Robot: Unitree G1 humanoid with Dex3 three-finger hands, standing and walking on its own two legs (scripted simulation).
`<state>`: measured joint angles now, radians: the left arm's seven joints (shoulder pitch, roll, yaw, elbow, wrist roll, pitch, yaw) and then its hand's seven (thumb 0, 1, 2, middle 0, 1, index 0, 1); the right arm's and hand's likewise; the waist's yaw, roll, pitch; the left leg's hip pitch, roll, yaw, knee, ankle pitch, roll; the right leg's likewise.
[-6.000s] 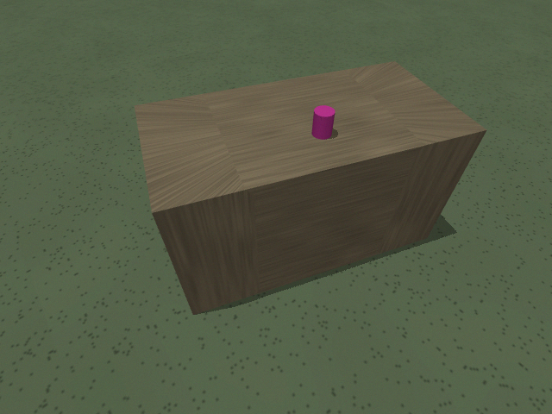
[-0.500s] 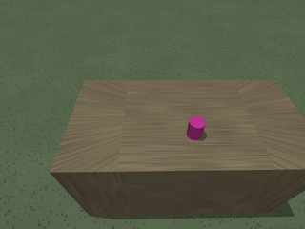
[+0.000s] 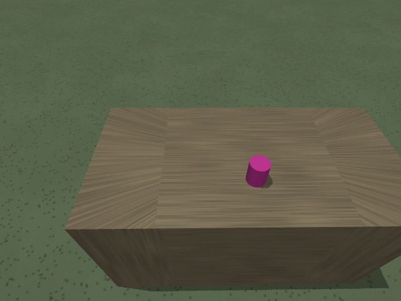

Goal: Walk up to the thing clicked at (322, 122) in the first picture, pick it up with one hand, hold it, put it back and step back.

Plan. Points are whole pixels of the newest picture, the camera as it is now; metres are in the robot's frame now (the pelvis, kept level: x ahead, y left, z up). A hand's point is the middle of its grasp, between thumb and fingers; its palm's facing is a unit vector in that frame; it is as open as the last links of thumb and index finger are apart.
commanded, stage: stand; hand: right
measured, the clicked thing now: (257, 171) +0.53 -0.18 -0.14
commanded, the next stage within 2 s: rise first in 0.82 s
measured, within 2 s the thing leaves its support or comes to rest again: neither
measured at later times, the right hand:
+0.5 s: hand out of the picture +0.07 -0.25 -0.16, palm faces -0.03 +0.94 -0.34, open 7.4 cm
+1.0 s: hand out of the picture +0.09 -0.24 -0.15, palm faces +0.04 +0.94 -0.33, open 7.8 cm
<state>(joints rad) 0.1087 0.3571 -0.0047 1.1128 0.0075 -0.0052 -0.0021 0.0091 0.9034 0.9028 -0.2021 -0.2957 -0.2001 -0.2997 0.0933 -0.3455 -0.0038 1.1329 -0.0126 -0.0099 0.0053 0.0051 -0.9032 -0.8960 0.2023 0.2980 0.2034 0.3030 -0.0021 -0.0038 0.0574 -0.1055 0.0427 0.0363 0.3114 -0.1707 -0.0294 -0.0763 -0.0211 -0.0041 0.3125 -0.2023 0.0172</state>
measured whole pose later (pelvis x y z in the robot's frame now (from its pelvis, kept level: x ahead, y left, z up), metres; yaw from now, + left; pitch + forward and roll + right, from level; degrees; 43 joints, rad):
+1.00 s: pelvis -0.01 +0.00 +0.00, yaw +0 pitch -2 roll +0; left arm 0.13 0.34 0.00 1.01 -0.05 -0.03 0.02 0.01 0.86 0.86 -0.17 -0.25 -0.16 -0.26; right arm 0.12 -0.33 -0.01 1.02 0.05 -0.04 -0.02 0.01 -0.86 -0.85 0.17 0.26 0.17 0.26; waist 0.00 0.00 0.08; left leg -0.15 0.04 0.03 0.36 -0.18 -0.02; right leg -0.12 -0.02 -0.01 0.37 -0.21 0.02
